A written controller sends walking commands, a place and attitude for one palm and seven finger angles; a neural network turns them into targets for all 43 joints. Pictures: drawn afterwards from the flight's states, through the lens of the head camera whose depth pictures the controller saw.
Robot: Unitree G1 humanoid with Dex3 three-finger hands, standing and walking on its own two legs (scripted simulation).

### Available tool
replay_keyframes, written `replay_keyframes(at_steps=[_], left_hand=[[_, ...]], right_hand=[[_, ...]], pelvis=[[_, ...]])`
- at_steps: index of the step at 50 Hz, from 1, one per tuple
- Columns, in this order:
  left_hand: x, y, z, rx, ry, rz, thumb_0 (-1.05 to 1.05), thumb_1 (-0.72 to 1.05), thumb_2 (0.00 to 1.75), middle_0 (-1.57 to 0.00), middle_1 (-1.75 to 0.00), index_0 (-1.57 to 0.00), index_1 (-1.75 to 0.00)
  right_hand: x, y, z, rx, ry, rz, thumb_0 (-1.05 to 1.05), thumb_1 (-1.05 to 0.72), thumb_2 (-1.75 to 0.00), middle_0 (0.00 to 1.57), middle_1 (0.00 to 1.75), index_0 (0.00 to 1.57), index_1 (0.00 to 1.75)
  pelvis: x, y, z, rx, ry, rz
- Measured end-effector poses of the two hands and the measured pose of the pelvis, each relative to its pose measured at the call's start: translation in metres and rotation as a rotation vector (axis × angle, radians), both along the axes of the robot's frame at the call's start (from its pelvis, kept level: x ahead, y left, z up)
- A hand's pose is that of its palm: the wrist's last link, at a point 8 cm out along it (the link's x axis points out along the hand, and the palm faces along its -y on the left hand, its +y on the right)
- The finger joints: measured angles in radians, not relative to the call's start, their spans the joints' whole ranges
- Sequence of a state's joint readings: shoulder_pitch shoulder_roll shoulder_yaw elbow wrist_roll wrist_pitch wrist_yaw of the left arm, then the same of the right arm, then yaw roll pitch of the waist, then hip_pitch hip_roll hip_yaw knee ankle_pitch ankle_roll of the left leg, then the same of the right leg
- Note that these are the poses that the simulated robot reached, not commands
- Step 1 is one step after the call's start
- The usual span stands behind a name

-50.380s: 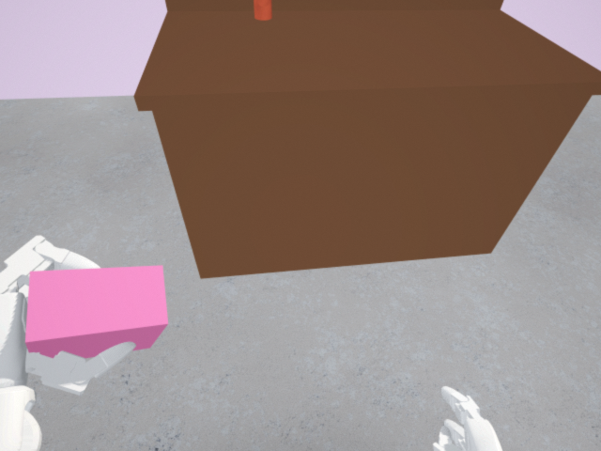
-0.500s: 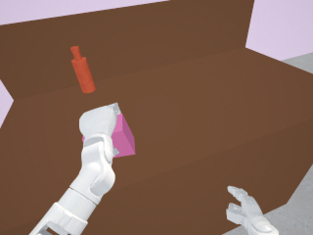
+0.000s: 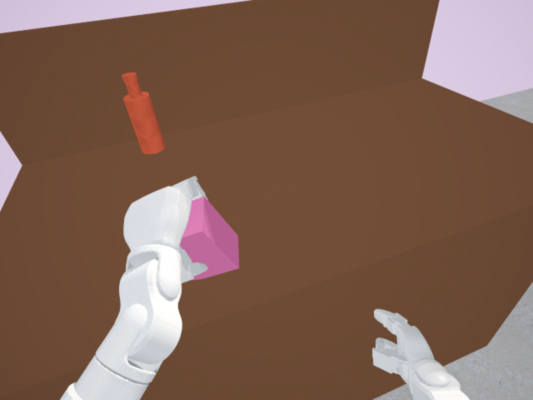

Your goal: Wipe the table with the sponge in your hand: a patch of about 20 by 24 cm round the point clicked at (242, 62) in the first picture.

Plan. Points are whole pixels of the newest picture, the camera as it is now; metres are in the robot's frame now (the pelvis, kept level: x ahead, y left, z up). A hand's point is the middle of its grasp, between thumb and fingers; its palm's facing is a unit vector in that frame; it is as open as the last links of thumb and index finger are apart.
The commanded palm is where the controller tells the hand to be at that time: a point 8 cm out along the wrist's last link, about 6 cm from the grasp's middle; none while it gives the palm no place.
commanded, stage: slide back across to the middle lane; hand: left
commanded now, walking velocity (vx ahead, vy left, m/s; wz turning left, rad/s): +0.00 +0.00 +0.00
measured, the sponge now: (197, 249) +0.30 +0.15 +0.12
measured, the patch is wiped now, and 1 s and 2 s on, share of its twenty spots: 0.90 0.95 0.95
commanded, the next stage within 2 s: wipe forward along the middle lane in 0.34 s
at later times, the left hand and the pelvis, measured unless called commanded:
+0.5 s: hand (143, 245) +0.25 +0.20 +0.17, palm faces +0.28 -0.28 -0.92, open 10.3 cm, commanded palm +0.21 +0.21 +0.22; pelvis -0.02 +0.00 +0.00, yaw +0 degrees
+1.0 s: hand (140, 228) +0.30 +0.23 +0.16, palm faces +0.14 -0.10 -0.98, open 10.3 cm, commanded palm +0.27 +0.24 +0.20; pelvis -0.01 -0.01 +0.00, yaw +1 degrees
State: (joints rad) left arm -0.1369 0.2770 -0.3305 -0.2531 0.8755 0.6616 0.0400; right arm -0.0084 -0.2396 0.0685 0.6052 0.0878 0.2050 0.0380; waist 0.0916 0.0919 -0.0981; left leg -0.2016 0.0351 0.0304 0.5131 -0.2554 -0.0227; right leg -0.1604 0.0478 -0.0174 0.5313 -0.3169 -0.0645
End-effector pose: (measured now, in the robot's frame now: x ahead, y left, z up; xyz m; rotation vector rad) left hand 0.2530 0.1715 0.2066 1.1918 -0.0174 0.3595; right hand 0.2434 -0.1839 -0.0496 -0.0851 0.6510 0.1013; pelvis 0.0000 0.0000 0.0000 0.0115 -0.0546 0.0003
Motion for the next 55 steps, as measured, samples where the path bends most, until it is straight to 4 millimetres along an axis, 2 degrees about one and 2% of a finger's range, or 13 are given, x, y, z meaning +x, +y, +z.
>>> replay_keyframes(at_steps=[12,28,42,55], left_hand=[[-0.023,0.012,0.006,-0.048,-0.010,-0.013,-0.01,-0.52,1.04,-0.67,-1.37,-0.72,-1.34],[-0.035,0.043,0.009,0.037,0.046,0.096,-0.01,-0.53,1.04,-0.69,-1.35,-0.74,-1.32],[0.005,0.051,0.006,0.166,0.147,0.144,-0.02,-0.54,1.04,-0.70,-1.34,-0.75,-1.31],[0.029,0.065,0.001,0.219,0.224,0.198,-0.02,-0.53,1.04,-0.70,-1.34,-0.74,-1.32]], right_hand=[[-0.013,-0.008,0.001,-0.020,-0.020,-0.031,0.01,-0.91,-0.90,0.19,0.30,0.19,0.30],[-0.021,-0.017,0.000,-0.045,-0.068,-0.042,0.01,-0.91,-0.90,0.20,0.30,0.20,0.30],[-0.023,-0.018,-0.006,-0.061,-0.061,-0.051,0.01,-0.91,-0.90,0.20,0.30,0.20,0.30],[-0.027,-0.030,-0.017,-0.094,0.000,-0.072,0.01,-0.91,-0.90,0.20,0.30,0.20,0.30]], pelvis=[[-0.008,0.000,0.001,0.000,-0.018,-0.012],[-0.018,-0.006,0.002,-0.002,-0.028,-0.001],[-0.019,-0.007,0.003,0.001,-0.012,0.009],[-0.013,-0.005,0.002,0.003,0.007,0.013]])
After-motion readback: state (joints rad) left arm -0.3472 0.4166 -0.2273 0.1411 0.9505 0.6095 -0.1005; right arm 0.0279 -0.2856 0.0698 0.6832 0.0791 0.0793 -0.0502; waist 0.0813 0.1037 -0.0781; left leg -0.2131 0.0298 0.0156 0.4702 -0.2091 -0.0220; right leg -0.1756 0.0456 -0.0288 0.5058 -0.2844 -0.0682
